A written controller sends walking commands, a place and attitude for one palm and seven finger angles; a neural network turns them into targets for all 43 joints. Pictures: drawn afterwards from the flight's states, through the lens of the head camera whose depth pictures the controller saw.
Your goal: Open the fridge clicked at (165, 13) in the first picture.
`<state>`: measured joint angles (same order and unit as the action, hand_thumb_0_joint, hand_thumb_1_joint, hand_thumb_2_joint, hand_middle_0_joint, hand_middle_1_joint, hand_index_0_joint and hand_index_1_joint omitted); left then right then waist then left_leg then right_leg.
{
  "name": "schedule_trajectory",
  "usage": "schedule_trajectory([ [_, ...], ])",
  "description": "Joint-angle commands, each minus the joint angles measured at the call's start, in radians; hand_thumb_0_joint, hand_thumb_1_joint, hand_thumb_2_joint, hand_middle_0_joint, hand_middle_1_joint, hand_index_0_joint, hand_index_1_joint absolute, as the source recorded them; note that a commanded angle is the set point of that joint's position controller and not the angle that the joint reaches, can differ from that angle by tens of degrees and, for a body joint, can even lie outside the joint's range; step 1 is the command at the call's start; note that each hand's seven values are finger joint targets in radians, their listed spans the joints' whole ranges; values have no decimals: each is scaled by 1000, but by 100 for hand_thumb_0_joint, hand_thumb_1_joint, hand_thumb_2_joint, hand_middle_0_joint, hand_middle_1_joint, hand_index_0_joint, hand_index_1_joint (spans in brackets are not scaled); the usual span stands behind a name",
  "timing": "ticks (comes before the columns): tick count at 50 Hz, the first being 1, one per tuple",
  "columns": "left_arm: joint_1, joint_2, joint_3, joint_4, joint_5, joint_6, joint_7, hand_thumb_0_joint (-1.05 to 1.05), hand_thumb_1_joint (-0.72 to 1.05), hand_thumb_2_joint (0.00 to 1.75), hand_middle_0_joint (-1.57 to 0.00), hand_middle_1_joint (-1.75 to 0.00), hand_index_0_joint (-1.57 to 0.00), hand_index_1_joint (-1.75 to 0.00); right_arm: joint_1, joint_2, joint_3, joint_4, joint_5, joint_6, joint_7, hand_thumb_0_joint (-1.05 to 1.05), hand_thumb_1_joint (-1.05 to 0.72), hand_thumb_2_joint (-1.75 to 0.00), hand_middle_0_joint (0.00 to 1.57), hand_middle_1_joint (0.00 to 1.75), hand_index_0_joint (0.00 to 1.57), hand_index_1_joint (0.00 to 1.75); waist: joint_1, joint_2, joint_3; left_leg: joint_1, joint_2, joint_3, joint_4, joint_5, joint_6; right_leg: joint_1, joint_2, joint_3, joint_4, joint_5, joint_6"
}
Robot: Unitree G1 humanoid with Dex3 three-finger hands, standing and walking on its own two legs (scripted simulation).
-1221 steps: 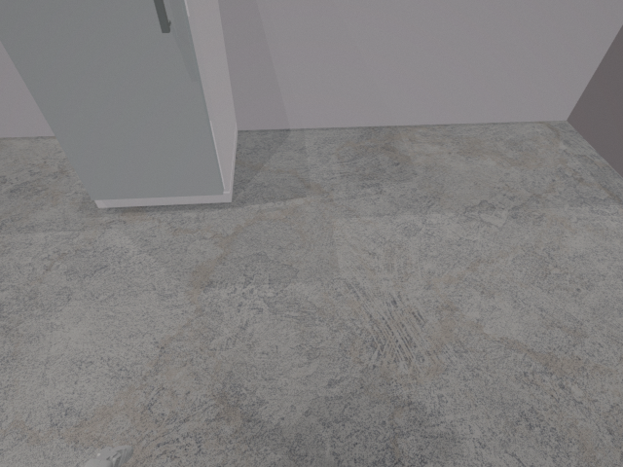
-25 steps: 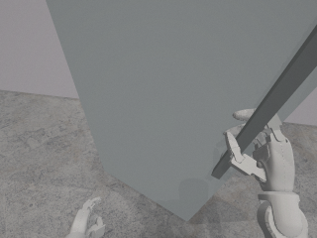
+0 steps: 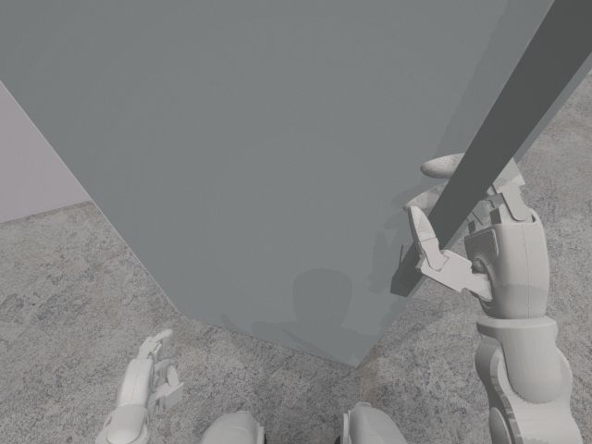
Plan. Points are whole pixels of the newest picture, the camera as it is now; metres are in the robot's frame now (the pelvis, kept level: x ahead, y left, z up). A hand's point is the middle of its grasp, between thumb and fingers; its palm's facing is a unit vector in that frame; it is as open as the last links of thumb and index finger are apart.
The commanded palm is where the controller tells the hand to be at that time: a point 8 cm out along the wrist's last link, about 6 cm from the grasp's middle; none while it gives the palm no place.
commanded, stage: walk backward, drawing the door open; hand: right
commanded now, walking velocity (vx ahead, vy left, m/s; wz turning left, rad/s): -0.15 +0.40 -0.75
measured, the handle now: (490, 128) +0.33 -0.09 +0.29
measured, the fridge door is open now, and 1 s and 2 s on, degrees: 36 62 67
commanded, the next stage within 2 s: stop walking and hold the door back in 1.04 s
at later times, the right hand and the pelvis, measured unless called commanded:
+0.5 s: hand (374, 332) +0.20 -0.03 +0.19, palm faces +0.50 +0.83 -0.25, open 6.6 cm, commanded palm +0.15 -0.06 +0.19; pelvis -0.02 +0.22 +0.01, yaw -21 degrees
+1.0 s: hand out of the picture +0.10 +0.05 +0.19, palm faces +0.81 +0.53 -0.26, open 6.5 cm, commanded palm +0.03 +0.05 +0.20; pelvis -0.01 +0.39 +0.00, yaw -38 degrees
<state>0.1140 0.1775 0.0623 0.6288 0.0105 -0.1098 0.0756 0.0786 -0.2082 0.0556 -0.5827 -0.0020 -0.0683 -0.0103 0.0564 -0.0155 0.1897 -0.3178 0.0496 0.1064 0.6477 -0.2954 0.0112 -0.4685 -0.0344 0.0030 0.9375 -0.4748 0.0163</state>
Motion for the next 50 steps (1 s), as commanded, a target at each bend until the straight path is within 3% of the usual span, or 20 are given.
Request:
schedule_trajectory([
  [1, -7, 118, 21, -164, 17, -88, 7, 0, 90, 90, -20, -30, -20, -30, -282, -28, -41, -294, 29, -147, -3, 0, -90, -90, 45, 140, 45, 140, 37, -219, -361, -453, -37, 10, 465, -109, -12, 660, -335, 467, -631, 662, -119],
  [2, -5, 144, 28, -157, 38, -89, -15, 0, 90, 90, -20, -30, -20, -30, -306, -58, -57, -290, -6, -170, -4, 0, -90, -90, 45, 140, 45, 140, 7, -204, -414, -450, -44, -168, 624, -242, -43, 661, -542, 805, -668, 772, -221],
  [3, -40, 170, 48, -168, 26, -80, -30, 0, 90, 90, -20, -30, -20, -30, -344, -100, -115, -284, -21, -185, -14, 0, -90, -90, 45, 140, 45, 140, -11, -46, -376, -385, -24, -244, 645, -194, -39, 533, -538, 722, -651, 699, -270],
  [4, -67, 145, 49, -167, 35, -83, -27, 0, 90, 90, -20, -30, -20, -30, -353, -147, -162, -388, 2, -197, -8, 0, -90, -90, 45, 140, 45, 140, -11, -216, -382, -408, -24, -259, 647, -215, -55, 502, -480, 740, -639, 552, -280],
  [6, -98, 124, 38, -119, 21, -79, -28, 0, 90, 90, -20, -30, -20, -30, -271, -106, -165, -271, -2, -177, -3, 0, -90, -90, 45, 140, 45, 140, -36, -215, -301, -282, 7, -282, 541, -91, -53, 350, -379, 499, -609, 349, -210],
  [8, -64, 114, 28, -128, 9, -76, -32, 0, 90, 90, -20, -30, -20, -30, -241, -58, -143, -244, 19, -141, -12, 0, -90, -90, 45, 140, 45, 140, -51, -231, -353, -8, -47, -171, 271, -56, -51, 224, -238, 274, -604, 252, -118],
  [11, -62, 112, 14, -154, -11, -72, -24, 0, 90, 90, -20, -30, -20, -30, -268, -108, -198, -214, 37, -132, -38, 0, -90, -90, 45, 140, 45, 140, -50, -290, -381, 216, -113, -57, -53, -107, -57, 160, -180, 234, -589, 122, -100],
  [13, -21, 80, 4, -158, -24, -60, -19, 0, 90, 90, -20, -30, -20, -30, -281, -164, -239, -222, 36, -132, -55, 0, -90, -90, 45, 140, 45, 140, -42, -62, -406, 271, -32, -86, -350, 14, -37, 179, -26, 118, -357, 80, -34],
  [15, -68, 32, -28, -176, -15, -51, -13, 0, 90, 90, -20, -30, -20, -30, -279, -282, -340, -255, 34, -140, -82, 0, -90, -90, 45, 140, 45, 140, -66, 255, -378, 234, 262, -329, -333, 339, 113, -71, 72, -10, 158, -120, 21],
  [16, -80, 77, 13, -171, -19, -61, -5, 0, 90, 90, -20, -30, -20, -30, -255, -295, -388, -249, 48, -129, -84, 0, -90, -90, 45, 140, 45, 140, -81, 351, -405, 162, 337, -450, -319, 358, 166, -67, 52, 74, 375, -178, 8],
  [19, -99, 38, -29, -160, 0, -42, 2, 0, 90, 90, -20, -30, -20, -30, -164, -206, -331, -229, 54, -146, -92, 0, -90, -90, 45, 140, 45, 140, -75, 134, -385, 366, 294, -211, -149, 728, 208, -149, 6, 11, 340, -122, 27],
  [28, 10, 63, -31, -210, 14, 4, 28, 0, 90, 90, -20, -30, -20, -30, -139, -182, -289, -227, 53, -129, -116, 0, -90, -90, 45, 140, 45, 140, -53, 147, -475, 386, 234, -76, -84, 818, 149, 128, 18, -152, -395, 87, 2],
  [30, 53, 96, -12, -215, 2, 12, 29, 0, 90, 90, -20, -30, -20, -30, -187, -173, -255, -234, 63, -135, -112, 0, -90, -90, 45, 140, 45, 140, 9, 4, -512, 90, 159, 6, 189, 644, 23, 519, -77, -24, -597, 461, -55],
  [31, 17, 143, 3, -226, 8, 0, 22, 0, 90, 90, -20, -30, -20, -30, -205, -178, -263, -245, 72, -154, -108, 0, -90, -90, 45, 140, 45, 140, -21, -247, -492, -274, -14, 10, 418, 34, -90, 743, -407, 416, -615, 1030, -224],
  [32, 6, 125, -15, -212, 15, -9, -4, 0, 90, 90, -20, -30, -20, -30, -228, -198, -273, -253, 47, -177, -91, 0, -90, -90, 45, 140, 45, 140, -42, -217, -457, -364, -31, -139, 550, -305, -82, 746, -529, 544, -586, 1172, -297],
  [37, -10, 127, 4, -140, -5, -33, -22, 0, 90, 90, -20, -30, -20, -30, -231, -164, -259, -183, 32, -133, -71, 0, -90, -90, 45, 140, 45, 140, -53, -224, -351, -152, -3, -144, 305, -61, -61, 400, -291, 159, -557, 723, -151],
  [44, -12, 141, -8, -180, -27, -51, -22, 0, 90, 90, -20, -30, -20, -30, -225, -235, -355, -117, 63, -115, -96, 0, -90, -90, 45, 140, 45, 140, -57, -230, -345, 187, -101, -3, -169, 32, -94, 198, -164, 112, -489, 301, -92],
  [47, -53, 73, -32, -181, -19, -27, -13, 0, 90, 90, -20, -30, -20, -30, -220, -367, -448, -122, 57, -113, -112, 0, -90, -90, 45, 140, 45, 140, -67, 263, -354, 162, 301, -335, -388, 242, 83, -19, 65, -26, 105, -104, 14],
  [49, -64, 108, -3, -167, -17, -21, -13, 0, 90, 90, -20, -30, -20, -30, -189, -386, -499, -154, 67, -102, -125, 0, -90, -90, 45, 140, 45, 140, -74, 288, -395, 176, 371, -417, -342, 181, 178, -93, 27, 55, 372, -141, 16],
  [50, -71, 87, -16, -170, -14, -12, -9, 0, 90, 90, -20, -30, -20, -30, -160, -329, -470, -166, 72, -114, -122, 0, -90, -90, 45, 140, 45, 140, -67, 243, -365, 218, 342, -274, -289, 280, 184, -112, -1, 32, 399, -92, 27],
])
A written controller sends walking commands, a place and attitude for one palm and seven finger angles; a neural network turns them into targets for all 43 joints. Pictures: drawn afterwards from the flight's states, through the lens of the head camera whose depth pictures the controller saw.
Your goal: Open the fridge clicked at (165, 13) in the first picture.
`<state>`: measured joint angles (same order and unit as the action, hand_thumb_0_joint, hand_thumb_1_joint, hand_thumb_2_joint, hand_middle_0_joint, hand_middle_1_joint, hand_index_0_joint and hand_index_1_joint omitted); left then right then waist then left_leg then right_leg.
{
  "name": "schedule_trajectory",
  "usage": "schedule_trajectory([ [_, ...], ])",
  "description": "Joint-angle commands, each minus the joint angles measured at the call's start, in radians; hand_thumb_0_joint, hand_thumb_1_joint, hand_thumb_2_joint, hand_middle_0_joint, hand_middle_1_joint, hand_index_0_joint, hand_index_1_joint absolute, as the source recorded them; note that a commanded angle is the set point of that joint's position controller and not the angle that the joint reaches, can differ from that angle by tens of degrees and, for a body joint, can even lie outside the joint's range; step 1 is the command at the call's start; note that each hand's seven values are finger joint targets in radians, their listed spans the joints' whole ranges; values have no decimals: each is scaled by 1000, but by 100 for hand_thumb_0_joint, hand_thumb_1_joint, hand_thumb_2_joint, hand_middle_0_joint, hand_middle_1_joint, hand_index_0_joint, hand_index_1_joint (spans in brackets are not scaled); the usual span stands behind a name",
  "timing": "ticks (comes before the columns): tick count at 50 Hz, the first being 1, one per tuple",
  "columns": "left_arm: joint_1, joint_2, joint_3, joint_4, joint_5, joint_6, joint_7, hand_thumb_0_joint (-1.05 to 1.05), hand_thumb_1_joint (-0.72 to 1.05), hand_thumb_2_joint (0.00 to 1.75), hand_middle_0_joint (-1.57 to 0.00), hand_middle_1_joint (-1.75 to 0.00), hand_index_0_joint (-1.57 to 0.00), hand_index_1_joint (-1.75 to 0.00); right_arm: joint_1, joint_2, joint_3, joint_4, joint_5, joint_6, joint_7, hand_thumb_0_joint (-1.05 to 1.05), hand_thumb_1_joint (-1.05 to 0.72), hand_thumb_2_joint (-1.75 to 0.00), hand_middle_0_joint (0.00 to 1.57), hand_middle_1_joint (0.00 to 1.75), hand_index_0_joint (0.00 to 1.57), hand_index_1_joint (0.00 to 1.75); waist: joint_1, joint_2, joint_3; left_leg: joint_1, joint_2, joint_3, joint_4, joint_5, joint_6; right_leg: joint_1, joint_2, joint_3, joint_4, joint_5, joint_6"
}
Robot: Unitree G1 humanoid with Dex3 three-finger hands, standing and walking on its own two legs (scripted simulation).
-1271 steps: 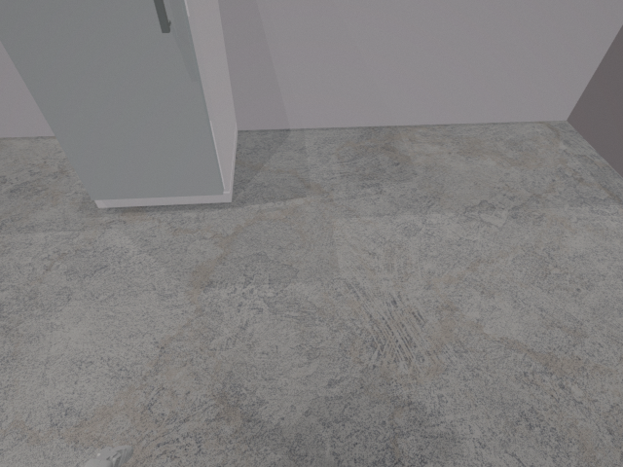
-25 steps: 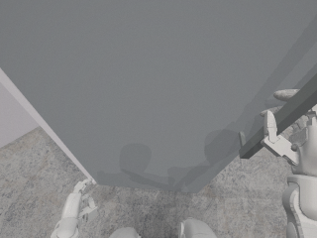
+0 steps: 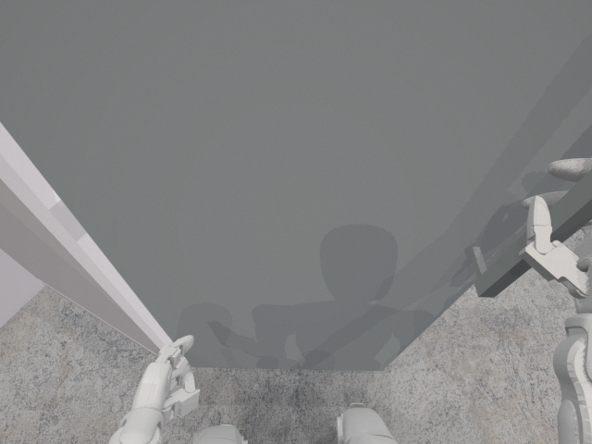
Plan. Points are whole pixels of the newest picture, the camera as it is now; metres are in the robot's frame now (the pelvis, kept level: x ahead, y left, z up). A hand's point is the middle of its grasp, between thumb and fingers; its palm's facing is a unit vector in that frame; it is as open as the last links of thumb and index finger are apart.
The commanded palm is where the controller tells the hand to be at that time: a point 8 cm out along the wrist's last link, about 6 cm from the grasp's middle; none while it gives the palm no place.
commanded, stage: walk backward, drawing the door open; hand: right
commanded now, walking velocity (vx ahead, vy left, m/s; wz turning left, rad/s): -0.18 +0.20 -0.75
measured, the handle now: out of the picture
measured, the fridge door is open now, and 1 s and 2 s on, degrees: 62 67 65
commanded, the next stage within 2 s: stop walking and hold the door back in 0.04 s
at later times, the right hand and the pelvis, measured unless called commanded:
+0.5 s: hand (554, 317) +0.21 -0.18 +0.20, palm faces +0.47 +0.87 -0.14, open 5.5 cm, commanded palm +0.21 -0.24 +0.17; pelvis -0.08 +0.08 +0.01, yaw -19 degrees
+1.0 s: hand (545, 268) +0.26 -0.19 +0.20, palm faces +0.42 +0.90 -0.16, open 5.4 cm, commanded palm +0.22 -0.24 +0.17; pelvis -0.12 +0.08 +0.01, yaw -16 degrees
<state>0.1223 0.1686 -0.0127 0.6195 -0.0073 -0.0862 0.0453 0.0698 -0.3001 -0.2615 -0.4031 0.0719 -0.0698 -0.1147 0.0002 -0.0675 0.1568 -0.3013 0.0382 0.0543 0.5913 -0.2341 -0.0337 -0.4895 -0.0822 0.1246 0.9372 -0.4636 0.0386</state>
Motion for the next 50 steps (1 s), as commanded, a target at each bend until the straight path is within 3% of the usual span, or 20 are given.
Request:
schedule_trajectory([
  [1, -95, 85, 40, -167, 7, -25, 25, 0, 90, 90, -20, -30, -20, -30, -124, -219, -151, -342, -1, -119, -17, 0, -90, -90, 45, 140, 45, 140, -15, 243, -334, 227, 319, -128, -203, 325, 220, -75, 47, -123, 329, -106, 12],
  [8, -5, 108, 42, -155, 15, -3, 55, 0, 90, 90, -20, -30, -20, -30, -88, -108, -32, -169, 1, -101, -21, 0, -90, -90, 45, 140, 45, 140, 27, 170, -380, 122, 246, 21, -29, 353, 130, 273, 54, -235, -413, 156, -14],
  [9, 2, 138, 57, -178, 4, 1, 57, 0, 90, 90, -20, -30, -20, -30, -159, -63, 40, -196, 12, -99, -20, 0, -90, -90, 45, 140, 45, 140, 43, 61, -379, 38, 202, 29, 74, 272, 81, 415, 7, -175, -531, 296, -29],
  [11, -23, 163, 45, -184, -11, -20, 41, 0, 90, 90, -20, -30, -20, -30, -406, -60, 123, -198, 2, -128, -23, 0, -90, -90, 45, 140, 45, 140, 1, -255, -372, -222, 13, -4, 348, -386, -23, 517, -377, 319, -566, 1010, -245],
  [13, -10, 152, 46, -122, -6, -40, 36, 0, 90, 90, -20, -30, -20, -30, -553, -107, 109, -98, -40, -132, -21, 0, -90, -90, 45, 140, 45, 140, 35, -200, -344, -223, 29, -101, 487, -246, -5, 436, -313, 272, -587, 711, -219],
  [16, -1, 162, 44, -87, -17, -38, 37, 0, 90, 90, -20, -30, -20, -30, -710, -14, 218, 58, -41, -92, -16, 0, -90, -90, 45, 140, 45, 140, 30, -134, -307, -159, 2, -54, 409, -134, -16, 380, -189, 79, -596, 414, -187],
  [19, -29, 158, 16, -92, -26, -23, 47, 0, 90, 90, -20, -30, -20, -30, -877, 9, 257, 198, -25, -62, -8, 0, -90, -90, 45, 140, 45, 140, 15, -160, -288, -48, -27, -7, 299, -126, -19, 256, -143, 29, -678, -30, -178],
  [23, -49, 158, 2, -68, -16, -7, 58, 0, 90, 90, -20, -30, -20, -30, -1032, -42, 217, 436, -17, -53, -15, 0, -90, -90, 45, 140, 45, 140, -15, -130, -339, 217, -66, 56, -34, -163, 0, 136, -93, 2, -602, -199, -135],
  [24, -35, 157, 8, -57, -13, -4, 62, 0, 90, 90, -20, -30, -20, -30, -1056, -111, 164, 490, -24, -52, -17, 0, -90, -90, 45, 140, 45, 140, -14, -56, -339, 222, -28, -8, -156, -194, 21, 135, -44, -60, -490, -165, -107],
  [26, -59, 141, 16, -72, 1, 10, 68, 0, 90, 90, -20, -30, -20, -30, -1094, -205, 104, 584, -12, -51, -7, 0, -90, -90, 45, 140, 45, 140, -33, 353, -226, 108, 320, -620, -454, -473, 196, -74, 117, -130, 20, -54, -28],
  [27, -62, 164, 26, -39, 13, 4, 67, 0, 90, 90, -20, -30, -20, -30, -1124, -226, 69, 639, -7, -56, -2, 0, -90, -90, 45, 140, 45, 140, -40, 247, -247, 27, 352, -644, -463, -503, 196, -46, 116, -60, 196, 13, -12],
  [29, -31, 162, 33, -18, -1, -9, 53, 0, 90, 90, -20, -30, -20, -30, -1237, -198, 98, 687, -3, -76, 6, 0, -90, -90, 45, 140, 45, 140, -6, 354, -270, 166, 305, -557, -359, -436, 161, -161, 83, -11, 212, 90, -12],
  [33, -12, 172, 38, -9, -3, 4, 66, 0, 90, 90, -20, -30, -20, -30, -1229, -296, 4, 880, -24, -136, 14, 0, -90, -90, 45, 140, 45, 140, -28, 280, -314, 185, 260, -328, -277, -172, 138, -51, 80, -120, 6, 84, -17],
  [38, 42, 178, 50, -5, -7, -28, 68, 0, 90, 90, -20, -30, -20, -30, -1293, -211, 43, 880, -26, -172, 25, 0, -90, -90, 45, 140, 45, 140, -4, 286, -387, 39, 166, -179, -196, -219, 110, 390, 119, -283, -498, 160, -39],
  [39, 52, 203, 63, -11, -12, -39, 72, 0, 90, 90, -20, -30, -20, -30, -1304, -174, 69, 859, -16, -184, 33, 0, -90, -90, 45, 140, 45, 140, 5, 149, -403, 25, 116, -117, -71, -150, 83, 465, 57, -224, -579, 203, -50],
  [41, 62, 243, 72, -32, -23, -40, 61, 0, 90, 90, -20, -30, -20, -30, -1338, -113, 111, 822, -3, -195, 46, 0, -90, -90, 45, 140, 45, 140, -3, -134, -409, -203, -51, 33, 244, -224, 11, 575, -260, 174, -640, 316, -193],
  [43, 61, 190, 48, -30, -28, -36, 51, 0, 90, 90, -20, -30, -20, -30, -1325, -100, 128, 838, -21, -190, 48, 0, -90, -90, 45, 140, 45, 140, 26, -113, -358, -237, 3, -62, 397, -254, 20, 420, -322, 273, -711, 75, -266],
  [45, 85, 221, 57, -8, -25, -27, 59, 0, 90, 90, -20, -30, -20, -30, -1261, -201, 55, 857, -23, -185, 37, 0, -90, -90, 45, 140, 45, 140, 1, -29, -335, -184, 21, -58, 274, -210, 19, 407, -298, 143, -626, 290, -251],
  [47, 93, 217, 48, -22, -27, -21, 54, 0, 90, 90, -20, -30, -20, -30, -1220, -138, 113, 811, -19, -175, 50, 0, -90, -90, 45, 140, 45, 140, -1, -83, -373, -29, -17, 10, 70, -150, 21, 393, -224, -28, -531, 448, -186],
  [50, 102, 223, 38, -23, -30, -23, 54, 0, 90, 90, -20, -30, -20, -30, -1189, -194, 86, 830, -26, -153, 52, 0, -90, -90, 45, 140, 45, 140, 9, -66, -403, 196, -8, -2, -143, -8, 30, 272, -161, -135, -427, 375, -114],
])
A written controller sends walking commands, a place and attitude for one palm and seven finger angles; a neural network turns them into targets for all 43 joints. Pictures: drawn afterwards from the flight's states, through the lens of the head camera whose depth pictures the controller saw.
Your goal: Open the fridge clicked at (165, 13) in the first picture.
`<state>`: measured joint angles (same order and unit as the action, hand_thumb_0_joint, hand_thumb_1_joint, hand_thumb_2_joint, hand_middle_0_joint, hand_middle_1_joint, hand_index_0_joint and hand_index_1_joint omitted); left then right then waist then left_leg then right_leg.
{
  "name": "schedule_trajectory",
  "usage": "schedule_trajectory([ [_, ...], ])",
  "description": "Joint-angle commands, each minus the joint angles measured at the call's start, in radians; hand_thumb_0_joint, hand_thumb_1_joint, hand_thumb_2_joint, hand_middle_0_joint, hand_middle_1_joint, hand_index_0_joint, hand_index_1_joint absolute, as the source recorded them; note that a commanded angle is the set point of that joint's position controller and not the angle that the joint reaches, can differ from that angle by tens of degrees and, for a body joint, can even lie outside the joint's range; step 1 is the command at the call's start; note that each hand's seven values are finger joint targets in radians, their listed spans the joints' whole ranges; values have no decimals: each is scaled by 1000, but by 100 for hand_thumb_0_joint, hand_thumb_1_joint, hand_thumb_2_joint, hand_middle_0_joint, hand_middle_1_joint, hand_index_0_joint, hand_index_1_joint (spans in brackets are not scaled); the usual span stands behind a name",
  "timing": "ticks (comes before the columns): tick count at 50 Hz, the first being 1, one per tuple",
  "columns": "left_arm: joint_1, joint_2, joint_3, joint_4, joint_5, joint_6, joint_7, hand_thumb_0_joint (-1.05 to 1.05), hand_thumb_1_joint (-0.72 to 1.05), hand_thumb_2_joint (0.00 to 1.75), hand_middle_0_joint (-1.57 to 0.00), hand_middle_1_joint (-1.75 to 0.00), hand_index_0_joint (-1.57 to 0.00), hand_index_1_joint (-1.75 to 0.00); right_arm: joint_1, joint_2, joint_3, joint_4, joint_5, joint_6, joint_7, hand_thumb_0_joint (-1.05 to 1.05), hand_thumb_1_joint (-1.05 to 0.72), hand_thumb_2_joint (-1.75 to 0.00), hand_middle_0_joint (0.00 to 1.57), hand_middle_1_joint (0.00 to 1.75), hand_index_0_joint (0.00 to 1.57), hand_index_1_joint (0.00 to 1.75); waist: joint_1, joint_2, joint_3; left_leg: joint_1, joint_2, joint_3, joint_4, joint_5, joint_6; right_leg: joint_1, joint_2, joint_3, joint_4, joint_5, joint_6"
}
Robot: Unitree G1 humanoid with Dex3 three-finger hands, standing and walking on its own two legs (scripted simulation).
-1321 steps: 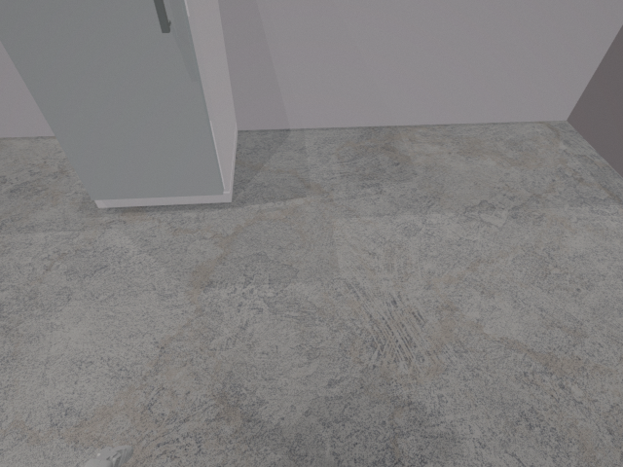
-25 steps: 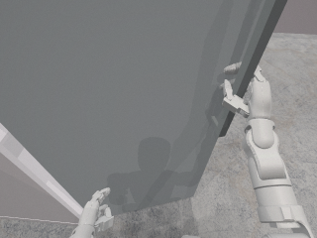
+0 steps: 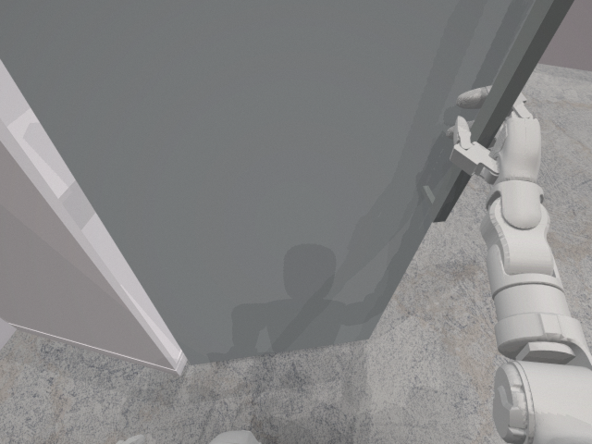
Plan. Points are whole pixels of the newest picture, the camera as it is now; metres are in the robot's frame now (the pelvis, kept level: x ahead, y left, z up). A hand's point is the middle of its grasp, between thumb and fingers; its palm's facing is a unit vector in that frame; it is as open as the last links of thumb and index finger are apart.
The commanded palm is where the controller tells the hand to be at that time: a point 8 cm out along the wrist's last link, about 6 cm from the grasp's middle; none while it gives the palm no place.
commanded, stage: stop walking and hold the door back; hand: right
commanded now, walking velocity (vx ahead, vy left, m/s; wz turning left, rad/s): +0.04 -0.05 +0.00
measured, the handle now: (502, 66) +0.48 -0.18 +0.28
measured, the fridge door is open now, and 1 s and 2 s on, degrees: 67 65 66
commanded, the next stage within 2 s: loosen the grip on the handle in 0.68 s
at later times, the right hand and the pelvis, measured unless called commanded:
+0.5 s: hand (462, 151) +0.44 -0.16 +0.19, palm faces +0.06 +0.99 -0.14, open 5.4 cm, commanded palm +0.42 -0.22 +0.17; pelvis +0.00 -0.03 +0.00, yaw +3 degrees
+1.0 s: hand (469, 139) +0.45 -0.17 +0.20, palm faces +0.07 +0.98 -0.16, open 7.9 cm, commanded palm +0.41 -0.22 +0.18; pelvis +0.01 -0.02 +0.00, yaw +4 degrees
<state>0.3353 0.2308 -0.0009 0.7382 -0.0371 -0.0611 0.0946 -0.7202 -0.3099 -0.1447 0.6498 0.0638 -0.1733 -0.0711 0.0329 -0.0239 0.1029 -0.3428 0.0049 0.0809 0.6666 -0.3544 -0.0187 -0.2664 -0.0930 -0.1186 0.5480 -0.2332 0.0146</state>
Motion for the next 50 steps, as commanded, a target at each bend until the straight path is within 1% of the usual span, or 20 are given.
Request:
schedule_trajectory([
  [1, -92, 167, 34, -131, 5, -44, 8, 0, 90, 90, -20, -30, -20, -30, -416, -280, -94, -195, -32, -47, -5, 0, -90, -90, 45, 140, 45, 140, -21, -22, -359, 308, 95, -118, -258, 143, 42, -35, -108, 81, 41, 69, -62],
  [2, -91, 142, 35, -137, 7, -40, 11, 0, 90, 90, -20, -30, -20, -30, -400, -316, -117, -181, -41, -46, -11, 0, -90, -90, 45, 140, 45, 140, -19, 129, -365, 354, 228, -292, -298, 175, 98, -145, -17, 14, 155, -103, -23],
  [3, -95, 141, 47, -148, 1, -40, 10, 0, 90, 90, -20, -30, -20, -30, -365, -357, -159, -145, -35, -35, -12, 0, -90, -90, 45, 140, 45, 140, -47, 277, -324, 351, 306, -443, -375, 138, 143, -243, 55, 59, 310, -309, -1],
  [4, -108, 158, 54, -142, -1, -41, 9, 0, 90, 90, -20, -30, -20, -30, -349, -339, -152, -139, -22, -21, -11, 0, -90, -90, 45, 140, 45, 140, -57, 269, -307, 356, 343, -505, -397, 153, 154, -275, 55, 126, 412, -331, -4],
  [6, -110, 133, 23, -120, 4, -58, 9, 0, 90, 90, -20, -30, -20, -30, -392, -320, -153, -170, -21, -39, -11, 0, -90, -90, 45, 140, 45, 140, -36, 196, -335, 410, 338, -391, -319, 317, 187, -293, 30, 171, 458, -244, 2],
  [8, -114, 131, 13, -114, 12, -59, 16, 0, 90, 90, -20, -30, -20, -30, -357, -362, -203, -140, -26, -57, -15, 0, -90, -90, 45, 140, 45, 140, -40, 177, -346, 360, 289, -283, -307, 348, 152, -233, 42, 139, 402, -192, 4],
  [12, -138, 136, 15, -135, 21, -57, 24, 0, 90, 90, -20, -30, -20, -30, -340, -345, -202, -140, -22, -70, -9, 0, -90, -90, 45, 140, 45, 140, -58, 235, -319, 243, 254, -241, -346, 185, 132, -109, 70, 79, 193, -168, -4],
  [16, -138, 142, 20, -142, 19, -46, 19, 0, 90, 90, -20, -30, -20, -30, -326, -298, -170, -171, -16, -83, -5, 0, -90, -90, 45, 140, 45, 140, -40, 185, -334, 194, 199, -186, -302, 173, 79, 81, 70, 66, -93, 27, -10],
  [20, -178, 139, 20, -189, 5, -33, 0, 0, 90, 90, -20, -30, -20, -30, -267, -148, -58, -253, -6, -96, 17, 0, -90, -90, 45, 140, 45, 140, -49, -120, -364, 159, 31, -72, -149, 140, 1, 119, -117, 248, -172, 240, -92],
  [21, -184, 144, 19, -195, 10, -30, 1, 0, 90, 90, -20, -30, -20, -30, -293, -192, -90, -273, -14, -96, 10, 0, -90, -90, 45, 140, 45, 140, -55, -152, -338, 175, 22, -63, -112, 140, 0, 59, -135, 270, -184, 237, -107],
  [28, -160, 137, 24, -184, 10, -24, 9, 0, 90, 90, -20, -30, -20, -30, -316, -143, -21, -282, -13, -74, 3, 0, -90, -90, 45, 140, 45, 140, -40, 34, -342, 182, 94, -156, -230, 213, 23, 33, -29, 135, -68, 76, -34],
  [35, -146, 139, 19, -151, 10, -23, 22, 0, 90, 90, -20, -30, -20, -30, -344, -142, -17, -204, -11, -76, 1, 0, -90, -90, 45, 140, 45, 140, -41, 26, -355, 168, 76, -111, -215, 238, 15, 72, -46, 160, -98, 153, -45],
  [38, -152, 133, 18, -157, 8, -17, 20, 0, 90, 90, -20, -30, -20, -30, -315, -128, -10, -205, -8, -77, 4, 0, -90, -90, 45, 140, 45, 140, -41, 83, -361, 194, 82, -120, -219, 274, 16, 59, -39, 150, -83, 167, -39],
  [39, -94, 84, -10, -220, -14, -42, 6, 0, 90, 90, -20, -30, -20, -30, -980, -724, -376, -455, -120, -119, -44, 0, -90, -90, 45, 140, 45, 140, -39, -161, -278, 169, 47, -110, -183, -40, 20, 73, 24, 94, -210, -1, -25],
  [40, -96, 121, 90, -143, 38, -86, -21, 0, 90, 90, -20, -30, -20, -30, -683, -353, -152, -125, -145, -16, 61, 0, -78, -84, 45, 140, 45, 140, 20, 124, -554, 172, 0, -55, -196, 238, 65, 97, 72, 61, -135, 182, -21],
  [41, -22, 148, 78, -169, 9, -94, -29, 0, 90, 90, -20, -30, -20, -30, -514, -180, -104, -153, -30, -1, 86, 0, -66, -78, 45, 140, 45, 140, 23, 272, -535, 180, -22, -29, -188, 340, 53, 98, 51, 95, -111, 261, -28],
  [42, -28, 178, 84, -154, 18, -104, -31, 0, 90, 90, -20, -30, -20, -30, -490, -303, -232, -162, -5, -14, 94, 0, -54, -73, 45, 140, 45, 140, 17, 270, -504, 168, -27, -51, -210, 314, 40, 98, 50, 88, -117, 195, -35],
  [45, -88, 148, 56, -191, 21, -110, -64, 0, 90, 90, -20, -30, -20, -30, -414, -177, -98, -274, 5, -62, 101, 0, -17, -55, 45, 140, 45, 140, -19, -74, -381, 127, -17, -65, -231, 201, 63, 96, 73, 80, -133, 112, -27],
  [46, -77, 149, 60, -188, 23, -110, -74, 0, 90, 90, -20, -30, -20, -30, -352, -190, -101, -269, -20, -76, 85, 0, -5, -49, 45, 140, 45, 140, -22, -83, -364, 115, -19, -63, -229, 187, 67, 82, 76, 91, -130, 100, -29],
  [50, -79, 172, 75, -212, 11, -94, -89, 0, 90, 90, -20, -30, -20, -30, -201, -191, -97, -304, -36, -57, 63, 0, 43, -26, 44, 138, 44, 138, -8, 83, -334, 136, -14, -69, -251, 189, 50, 18, 77, 71, -129, 74, -48],
])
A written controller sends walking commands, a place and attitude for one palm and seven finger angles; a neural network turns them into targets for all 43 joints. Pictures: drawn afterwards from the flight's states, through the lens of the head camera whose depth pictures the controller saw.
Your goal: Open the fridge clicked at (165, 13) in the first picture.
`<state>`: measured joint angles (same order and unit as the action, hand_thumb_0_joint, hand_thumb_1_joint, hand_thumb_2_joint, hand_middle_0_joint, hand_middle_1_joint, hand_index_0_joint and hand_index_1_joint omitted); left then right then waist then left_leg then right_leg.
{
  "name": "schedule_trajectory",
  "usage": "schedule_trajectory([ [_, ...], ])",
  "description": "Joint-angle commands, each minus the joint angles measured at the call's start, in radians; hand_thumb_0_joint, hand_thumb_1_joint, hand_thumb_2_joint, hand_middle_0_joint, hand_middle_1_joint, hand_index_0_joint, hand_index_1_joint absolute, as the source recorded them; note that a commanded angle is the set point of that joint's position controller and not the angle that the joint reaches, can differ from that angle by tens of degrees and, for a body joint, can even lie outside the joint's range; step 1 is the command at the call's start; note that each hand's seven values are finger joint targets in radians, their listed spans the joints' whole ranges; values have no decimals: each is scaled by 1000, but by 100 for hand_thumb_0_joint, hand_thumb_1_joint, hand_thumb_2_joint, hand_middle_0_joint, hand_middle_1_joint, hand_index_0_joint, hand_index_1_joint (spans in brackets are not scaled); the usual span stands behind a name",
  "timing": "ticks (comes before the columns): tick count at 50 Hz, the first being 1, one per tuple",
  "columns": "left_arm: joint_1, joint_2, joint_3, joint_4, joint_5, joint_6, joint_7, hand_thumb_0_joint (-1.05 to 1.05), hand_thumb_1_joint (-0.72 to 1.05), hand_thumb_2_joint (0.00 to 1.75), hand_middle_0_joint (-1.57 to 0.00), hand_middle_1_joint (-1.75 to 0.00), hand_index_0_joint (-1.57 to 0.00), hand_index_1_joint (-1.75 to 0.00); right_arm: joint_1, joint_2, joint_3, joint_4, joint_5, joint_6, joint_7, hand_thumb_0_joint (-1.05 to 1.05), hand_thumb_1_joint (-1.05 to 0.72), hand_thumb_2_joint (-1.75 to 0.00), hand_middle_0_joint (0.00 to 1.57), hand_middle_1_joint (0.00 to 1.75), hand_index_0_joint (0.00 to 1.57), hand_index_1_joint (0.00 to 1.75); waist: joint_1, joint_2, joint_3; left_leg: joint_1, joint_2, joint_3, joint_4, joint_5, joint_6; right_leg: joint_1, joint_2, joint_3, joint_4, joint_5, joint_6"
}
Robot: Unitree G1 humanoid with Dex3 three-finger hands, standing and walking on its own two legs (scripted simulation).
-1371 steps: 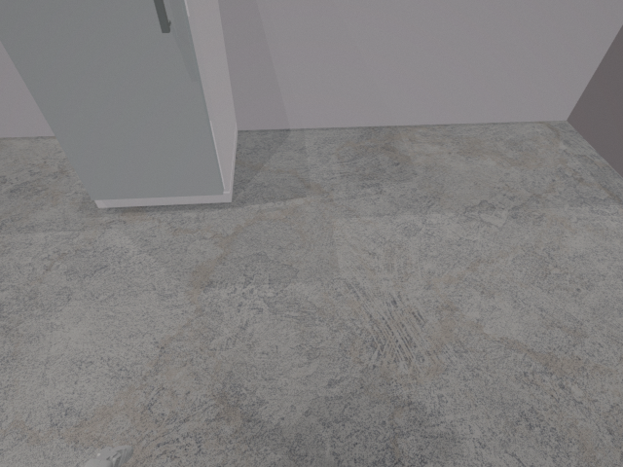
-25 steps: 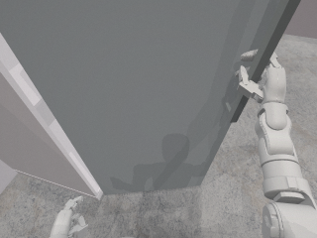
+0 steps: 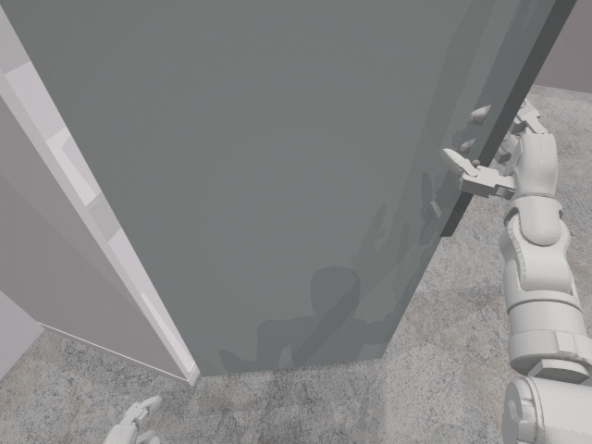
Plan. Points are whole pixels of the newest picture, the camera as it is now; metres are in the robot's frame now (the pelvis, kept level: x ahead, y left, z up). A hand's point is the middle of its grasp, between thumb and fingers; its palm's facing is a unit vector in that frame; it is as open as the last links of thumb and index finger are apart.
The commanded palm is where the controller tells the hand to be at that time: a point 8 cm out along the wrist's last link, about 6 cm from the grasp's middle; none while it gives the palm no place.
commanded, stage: loosen the grip on the handle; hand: right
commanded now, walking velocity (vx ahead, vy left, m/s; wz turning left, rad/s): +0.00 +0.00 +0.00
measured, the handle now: (501, 85) +0.47 -0.18 +0.27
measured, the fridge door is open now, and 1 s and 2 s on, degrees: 65 66 66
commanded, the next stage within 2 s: slip the hand off the handle in 0.36 s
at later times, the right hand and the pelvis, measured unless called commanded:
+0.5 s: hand (482, 176) +0.42 -0.19 +0.18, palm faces +0.16 +0.97 -0.18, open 14.6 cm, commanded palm +0.39 -0.24 +0.18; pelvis +0.02 +0.00 +0.00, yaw -1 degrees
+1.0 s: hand (536, 180) +0.42 -0.25 +0.18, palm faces +0.17 +0.97 -0.18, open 14.7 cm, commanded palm +0.39 -0.30 +0.18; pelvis +0.02 -0.02 +0.00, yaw -1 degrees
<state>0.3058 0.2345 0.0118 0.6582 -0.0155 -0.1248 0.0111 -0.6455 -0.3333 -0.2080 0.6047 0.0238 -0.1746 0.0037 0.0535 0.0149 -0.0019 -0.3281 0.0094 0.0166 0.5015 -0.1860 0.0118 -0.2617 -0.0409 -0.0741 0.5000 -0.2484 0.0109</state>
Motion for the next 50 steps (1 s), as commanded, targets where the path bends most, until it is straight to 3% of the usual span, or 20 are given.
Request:
schedule_trajectory([
  [1, -51, 171, 66, -130, -12, -24, -3, 0, 90, 90, -20, -30, -20, -30, -257, -199, -58, -266, 6, -41, -10, 0, 55, -20, 42, 137, 42, 137, -37, 43, -243, 139, -16, -15, -91, 16, 20, 12, 28, 19, -79, 86, -47],
  [2, -56, 168, 66, -136, -14, -20, -2, 0, 90, 90, -20, -30, -20, -30, -250, -188, -46, -305, 13, -30, -4, 0, 55, -20, 41, 135, 41, 135, -40, 17, -259, 155, -13, -21, -94, 25, 21, 17, 33, 12, -80, 93, -47],
  [6, -61, 171, 73, -130, -18, -4, 8, 0, 90, 90, -20, -30, -20, -30, -162, -217, -84, -363, 29, 8, 1, 0, 55, -20, 36, 128, 36, 128, -46, 28, -273, 193, -10, -28, -95, 95, 16, 25, 38, 1, -72, 139, -48],
  [8, -72, 162, 71, -131, -21, 1, 9, 0, 90, 90, -20, -30, -20, -30, -171, -178, -50, -431, 37, 15, 0, 0, 55, -20, 33, 125, 33, 125, -41, -5, -271, 195, -9, -31, -96, 123, 15, 38, 42, -4, -69, 156, -46],
  [9, -69, 176, 65, -103, -19, 3, 21, 0, 90, 90, -20, -30, -20, -30, -360, -274, -89, -438, 28, 12, -16, 0, 55, -20, 32, 123, 32, 123, -1, -8, -261, 164, -11, -33, -107, 99, 6, 43, 42, 1, -64, 136, -50],
  [12, -59, 169, 66, -75, -16, 6, 28, 0, 90, 90, -20, -30, -20, -30, -321, -238, -79, -359, 36, 17, -20, 0, 55, -20, 28, 118, 28, 118, -10, 24, -257, 190, -7, -46, -114, 92, 3, 20, 47, 3, -64, 118, -50],
  [14, -65, 163, 63, -72, -12, 4, 30, 0, 90, 90, -20, -30, -20, -30, -362, -228, -61, -397, 36, -10, -14, 0, 55, -20, 25, 115, 25, 115, -5, -31, -294, 193, -9, -43, -106, 115, 6, 51, 50, 6, -60, 135, -51],
  [15, -51, 165, 67, -64, -11, 1, 29, 0, 90, 90, -20, -30, -20, -30, -347, -249, -81, -385, 33, -22, -14, 0, 55, -20, 25, 115, 25, 115, -12, -19, -326, 210, -10, -42, -96, 146, 6, 54, 48, 10, -57, 157, -49],
  [20, -53, 161, 59, -56, -14, -1, 30, 0, 90, 90, -20, -30, -20, -30, -319, -232, -81, -347, 53, -50, 11, 0, 55, -20, 25, 115, 25, 115, -13, 29, -310, 204, -11, -28, -77, 180, 1, 41, 47, 20, -49, 166, -49],
  [22, -63, 155, 53, -56, -15, -2, 31, 0, 90, 90, -20, -30, -20, -30, -362, -202, -48, -347, 55, -49, 14, 0, 55, -20, 25, 115, 25, 115, -1, 15, -293, 172, -12, -26, -80, 150, -1, 44, 48, 22, -43, 147, -50],
  [23, -57, 157, 57, -54, -13, 0, 32, 0, 90, 90, -20, -30, -20, -30, -286, -229, -88, -315, 54, -46, 12, 0, 55, -20, 25, 115, 25, 115, -19, 24, -294, 180, -14, -24, -75, 144, 1, 34, 47, 22, -41, 147, -47],
  [24, -65, 159, 50, -61, -9, 2, 34, 0, 90, 90, -20, -30, -20, -30, -298, -243, -90, -336, 46, -47, 12, 0, 55, -20, 25, 115, 25, 115, -24, -16, -296, 174, -16, -17, -67, 155, 4, 43, 51, 25, -45, 160, -47],
  [28, -65, 151, 43, -61, -11, 3, 37, 0, 90, 90, -20, -30, -20, -30, -337, -231, -80, -332, 52, -46, 20, 0, 55, -20, 25, 115, 25, 115, -12, 10, -290, 160, -18, -12, -62, 153, 2, 43, 45, 31, -39, 162, -46],
  [29, -62, 155, 44, -58, -8, 4, 40, 0, 90, 90, -20, -30, -20, -30, -329, -265, -114, -333, 50, -49, 22, 0, 55, -20, 25, 115, 25, 115, -21, -1, -303, 171, -21, -8, -54, 174, 7, 47, 45, 35, -39, 187, -45],
  [32, -61, 150, 43, -68, -12, 4, 40, 0, 90, 90, -20, -30, -20, -30, -303, -245, -96, -339, 56, -53, 44, 0, 55, -20, 25, 115, 25, 115, -22, -8, -310, 172, -21, -6, -42, 197, 7, 54, 42, 35, -34, 209, -43],
  [37, -47, 161, 40, -61, -17, 8, 48, 0, 90, 90, -20, -30, -20, -30, -312, -269, -113, -269, 68, -39, 78, 0, 55, -20, 25, 115, 25, 115, -11, 10, -253, 123, -24, 4, -48, 137, 9, 26, 39, 47, -37, 166, -39],
  [39, -44, 164, 44, -68, -15, 8, 50, 0, 90, 90, -20, -30, -20, -30, -323, -309, -143, -312, 68, -50, 90, 0, 55, -20, 25, 115, 25, 115, -21, -33, -301, 144, -26, 3, -37, 164, 13, 49, 41, 46, -33, 202, -38],
  [42, -29, 157, 47, -72, -16, 4, 47, 0, 90, 90, -20, -30, -20, -30, -296, -289, -131, -350, 79, -62, 110, 0, 55, -20, 25, 115, 25, 115, -27, -76, -341, 154, -29, 7, -21, 222, 18, 84, 37, 51, -21, 283, -29],
  [47, -24, 164, 49, -71, -21, 3, 49, 0, 90, 90, -20, -30, -20, -30, -273, -299, -136, -359, 89, -60, 131, 0, 55, -20, 25, 115, 25, 115, -24, -83, -314, 135, -34, 16, -22, 206, 17, 82, 33, 59, -25, 292, -20],
  [50, -19, 173, 46, -60, -22, 7, 56, 0, 90, 90, -20, -30, -20, -30, -276, -349, -181, -313, 92, -49, 133, 0, 55, -20, 25, 115, 25, 115, -19, -64, -271, 125, -34, 18, -32, 177, 17, 50, 32, 62, -35, 253, -20],
])
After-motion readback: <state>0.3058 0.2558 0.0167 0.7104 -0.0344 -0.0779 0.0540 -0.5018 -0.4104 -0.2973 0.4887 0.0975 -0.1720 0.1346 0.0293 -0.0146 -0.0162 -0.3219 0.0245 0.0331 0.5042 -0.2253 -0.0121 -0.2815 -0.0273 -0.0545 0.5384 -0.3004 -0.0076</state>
